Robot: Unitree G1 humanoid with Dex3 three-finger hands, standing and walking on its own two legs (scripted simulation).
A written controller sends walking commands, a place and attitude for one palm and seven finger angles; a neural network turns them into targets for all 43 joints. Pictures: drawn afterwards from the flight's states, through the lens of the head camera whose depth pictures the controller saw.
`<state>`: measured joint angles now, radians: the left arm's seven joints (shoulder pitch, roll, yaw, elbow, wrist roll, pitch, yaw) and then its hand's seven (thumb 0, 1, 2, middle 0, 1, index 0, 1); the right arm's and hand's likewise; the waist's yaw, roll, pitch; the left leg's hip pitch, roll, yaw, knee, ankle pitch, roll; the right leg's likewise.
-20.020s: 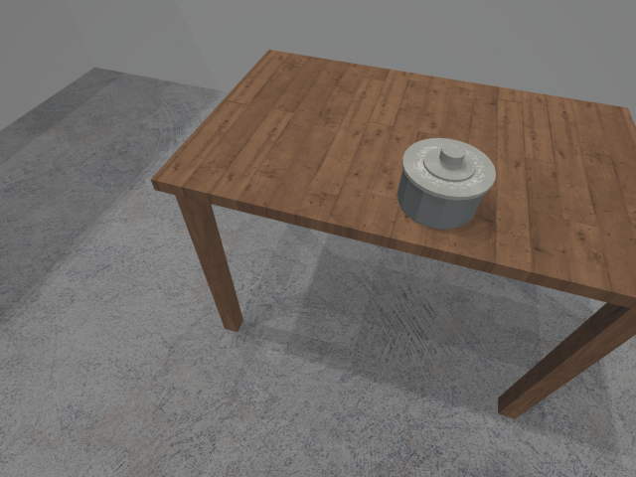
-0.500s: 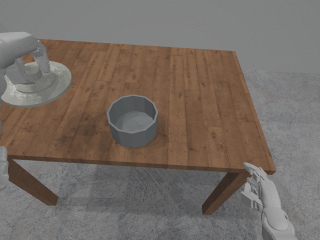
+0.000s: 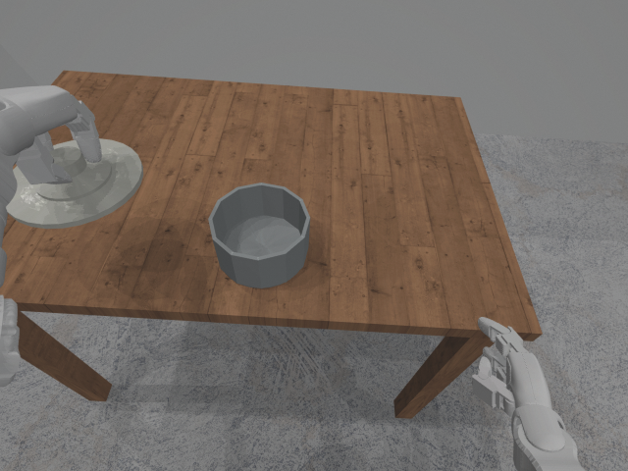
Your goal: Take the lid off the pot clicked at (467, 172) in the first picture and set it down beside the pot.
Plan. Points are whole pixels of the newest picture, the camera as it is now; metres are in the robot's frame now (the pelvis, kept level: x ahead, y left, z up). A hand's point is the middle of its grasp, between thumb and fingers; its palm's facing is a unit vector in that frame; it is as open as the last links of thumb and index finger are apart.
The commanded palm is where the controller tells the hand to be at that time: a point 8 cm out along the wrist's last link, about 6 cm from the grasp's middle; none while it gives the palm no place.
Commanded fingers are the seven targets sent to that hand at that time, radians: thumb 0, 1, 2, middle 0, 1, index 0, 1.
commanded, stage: lower the lid onto the table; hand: left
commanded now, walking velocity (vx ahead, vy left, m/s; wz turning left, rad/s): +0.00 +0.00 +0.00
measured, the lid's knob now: (65, 162) +0.45 +0.34 +0.13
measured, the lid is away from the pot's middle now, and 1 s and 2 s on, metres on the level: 0.24 0.23 0.23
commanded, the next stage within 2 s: none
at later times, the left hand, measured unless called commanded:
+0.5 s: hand (60, 181) +0.42 +0.33 +0.13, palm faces -0.42 -0.11 -0.90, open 6.9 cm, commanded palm +0.46 +0.34 +0.20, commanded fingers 0.00 0.77 0.87 -0.88 -1.05 -0.90 -1.04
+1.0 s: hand (73, 198) +0.42 +0.33 +0.10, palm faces -0.43 -0.10 -0.89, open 6.9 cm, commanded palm +0.46 +0.33 +0.16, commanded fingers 0.00 0.77 0.87 -0.88 -1.05 -0.90 -1.04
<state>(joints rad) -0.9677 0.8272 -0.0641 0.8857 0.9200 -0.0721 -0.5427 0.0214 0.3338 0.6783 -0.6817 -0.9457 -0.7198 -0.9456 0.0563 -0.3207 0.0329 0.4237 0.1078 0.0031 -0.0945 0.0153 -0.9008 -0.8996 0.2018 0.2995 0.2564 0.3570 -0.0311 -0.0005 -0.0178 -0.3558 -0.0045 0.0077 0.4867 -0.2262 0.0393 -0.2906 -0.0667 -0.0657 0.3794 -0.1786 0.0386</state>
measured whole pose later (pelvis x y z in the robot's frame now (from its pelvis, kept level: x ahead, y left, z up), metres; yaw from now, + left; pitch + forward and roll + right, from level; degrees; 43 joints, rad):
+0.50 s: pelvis +0.00 +0.00 +0.00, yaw -1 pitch +7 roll -2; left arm -0.92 0.83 -0.04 0.93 0.93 -0.12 -0.51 0.02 0.34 0.68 -0.68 -0.95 -0.72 -0.95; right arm 0.06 -0.31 0.05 0.42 0.11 -0.03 -0.11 0.02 -0.90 -0.90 0.20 0.30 0.26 0.35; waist -0.04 -0.01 -0.03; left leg -0.40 0.01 0.01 0.53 -0.25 0.04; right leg -0.33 -0.06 -0.06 0.41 -0.19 0.04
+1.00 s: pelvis +0.00 +0.00 -0.01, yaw -1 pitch +8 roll -2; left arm -0.88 0.80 -0.05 0.94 0.94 -0.15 -0.46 0.02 0.34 0.68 -0.68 -0.95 -0.72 -0.95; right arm 0.06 -0.31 0.04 0.42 0.10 -0.03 -0.11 0.02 -0.90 -0.90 0.20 0.30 0.25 0.34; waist -0.04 -0.01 -0.04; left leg -0.44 0.01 0.02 0.56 -0.26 0.04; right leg -0.37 -0.06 -0.05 0.44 -0.20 0.03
